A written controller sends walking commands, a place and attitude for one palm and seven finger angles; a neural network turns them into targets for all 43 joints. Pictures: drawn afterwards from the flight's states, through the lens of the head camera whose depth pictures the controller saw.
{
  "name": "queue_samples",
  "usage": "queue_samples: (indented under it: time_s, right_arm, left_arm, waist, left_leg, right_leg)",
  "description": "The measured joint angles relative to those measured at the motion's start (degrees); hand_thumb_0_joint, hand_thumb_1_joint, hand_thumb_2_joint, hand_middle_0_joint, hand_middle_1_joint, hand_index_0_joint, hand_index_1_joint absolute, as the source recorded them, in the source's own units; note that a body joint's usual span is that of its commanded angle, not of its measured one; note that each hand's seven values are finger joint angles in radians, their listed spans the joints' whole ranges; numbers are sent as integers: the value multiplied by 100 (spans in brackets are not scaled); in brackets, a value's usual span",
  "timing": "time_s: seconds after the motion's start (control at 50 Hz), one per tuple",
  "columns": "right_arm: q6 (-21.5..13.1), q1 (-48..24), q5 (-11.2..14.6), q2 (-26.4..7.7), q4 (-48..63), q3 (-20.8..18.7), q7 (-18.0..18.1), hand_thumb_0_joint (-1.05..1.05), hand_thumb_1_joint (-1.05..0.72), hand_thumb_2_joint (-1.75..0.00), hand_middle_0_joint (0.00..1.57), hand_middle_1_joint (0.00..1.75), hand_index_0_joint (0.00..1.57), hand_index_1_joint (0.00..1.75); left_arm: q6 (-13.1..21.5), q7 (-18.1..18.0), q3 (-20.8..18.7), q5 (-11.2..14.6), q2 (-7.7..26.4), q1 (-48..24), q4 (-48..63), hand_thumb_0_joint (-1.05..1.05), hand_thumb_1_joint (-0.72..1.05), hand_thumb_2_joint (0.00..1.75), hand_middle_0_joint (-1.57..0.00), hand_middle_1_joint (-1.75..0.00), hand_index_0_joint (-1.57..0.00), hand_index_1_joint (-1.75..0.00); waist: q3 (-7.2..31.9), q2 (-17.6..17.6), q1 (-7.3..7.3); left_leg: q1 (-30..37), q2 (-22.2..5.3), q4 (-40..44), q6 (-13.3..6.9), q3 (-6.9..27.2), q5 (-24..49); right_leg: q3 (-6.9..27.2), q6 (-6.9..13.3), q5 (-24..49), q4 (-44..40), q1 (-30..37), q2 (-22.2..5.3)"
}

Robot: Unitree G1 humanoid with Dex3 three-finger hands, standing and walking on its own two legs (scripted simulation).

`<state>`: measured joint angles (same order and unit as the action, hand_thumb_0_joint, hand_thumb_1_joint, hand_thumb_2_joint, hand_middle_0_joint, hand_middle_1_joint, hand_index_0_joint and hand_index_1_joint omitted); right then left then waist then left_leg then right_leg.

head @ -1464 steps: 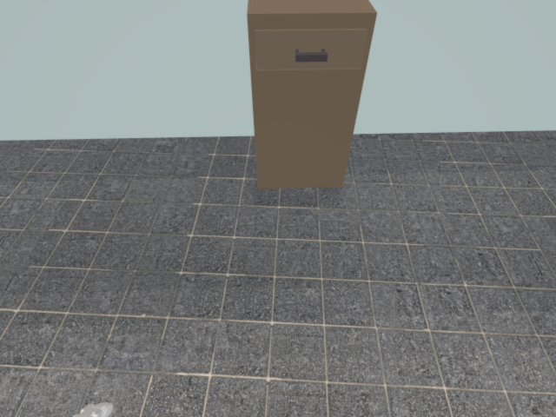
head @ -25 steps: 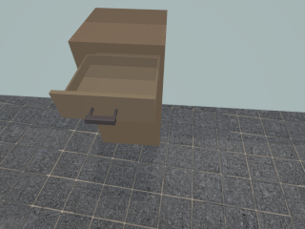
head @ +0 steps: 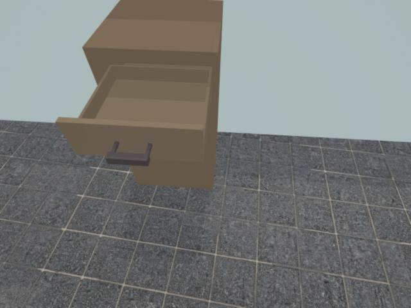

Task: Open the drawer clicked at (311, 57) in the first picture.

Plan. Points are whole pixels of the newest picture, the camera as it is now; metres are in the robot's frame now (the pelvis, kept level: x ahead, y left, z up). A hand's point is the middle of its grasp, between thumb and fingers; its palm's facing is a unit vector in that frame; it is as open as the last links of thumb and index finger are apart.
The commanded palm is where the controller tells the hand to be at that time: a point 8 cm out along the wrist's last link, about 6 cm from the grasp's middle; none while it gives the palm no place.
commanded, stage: look to check the result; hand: left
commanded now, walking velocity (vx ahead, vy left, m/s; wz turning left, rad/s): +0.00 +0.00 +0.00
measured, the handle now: (130, 152) +0.51 +0.24 -0.06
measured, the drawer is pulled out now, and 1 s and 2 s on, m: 0.30 0.30 0.30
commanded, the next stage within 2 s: stand and wait in 0.14 s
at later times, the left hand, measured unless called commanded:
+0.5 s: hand out of the picture +0.02 +0.17 -0.17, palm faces +0.01 -0.98 -0.21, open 7.4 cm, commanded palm none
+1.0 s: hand out of the picture +0.04 +0.18 -0.17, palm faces +0.01 -0.97 -0.23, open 7.4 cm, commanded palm none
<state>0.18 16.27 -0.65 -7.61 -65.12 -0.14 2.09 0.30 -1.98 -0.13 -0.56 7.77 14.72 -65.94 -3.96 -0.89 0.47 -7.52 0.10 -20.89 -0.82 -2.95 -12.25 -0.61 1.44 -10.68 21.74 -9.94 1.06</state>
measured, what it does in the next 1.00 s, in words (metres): stands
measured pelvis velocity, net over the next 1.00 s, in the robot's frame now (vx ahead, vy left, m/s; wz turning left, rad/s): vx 0.02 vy -0.01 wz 0.00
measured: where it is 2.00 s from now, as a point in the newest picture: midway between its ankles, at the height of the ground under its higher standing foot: outside the picture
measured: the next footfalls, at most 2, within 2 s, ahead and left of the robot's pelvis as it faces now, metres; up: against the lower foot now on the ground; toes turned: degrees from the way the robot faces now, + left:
none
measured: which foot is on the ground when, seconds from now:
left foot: down 0.00-1.00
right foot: down 0.00-1.00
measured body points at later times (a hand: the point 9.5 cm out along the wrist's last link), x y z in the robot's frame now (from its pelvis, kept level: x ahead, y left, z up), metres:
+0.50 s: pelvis +0.01 -0.01 +0.00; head +0.04 -0.02 +0.45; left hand +0.02 +0.22 -0.16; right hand +0.00 -0.23 -0.16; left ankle -0.01 +0.11 -0.75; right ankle +0.01 -0.10 -0.75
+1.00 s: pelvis +0.02 -0.01 +0.00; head +0.04 -0.02 +0.45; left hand +0.04 +0.23 -0.15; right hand +0.02 -0.24 -0.16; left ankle -0.01 +0.11 -0.75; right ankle +0.01 -0.10 -0.75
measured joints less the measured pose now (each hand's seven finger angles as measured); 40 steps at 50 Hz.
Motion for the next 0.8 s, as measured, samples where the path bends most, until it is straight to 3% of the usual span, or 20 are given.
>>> queue_samples:
  time_s: [0.8]
  right_arm:
    - [7,-204,-11,-167,-40,-46,9,1,-91,-90,20,30,20,30]
  left_arm:
    - [48,12,-57,14,171,-234,54,0,91,90,-20,-30,-20,-30]
  waist:
    - [-18,13,15]
  left_leg:
    - [175,-122,153,119,31,-46]
  right_leg:
    - [-29,106,-29,-193,191,126]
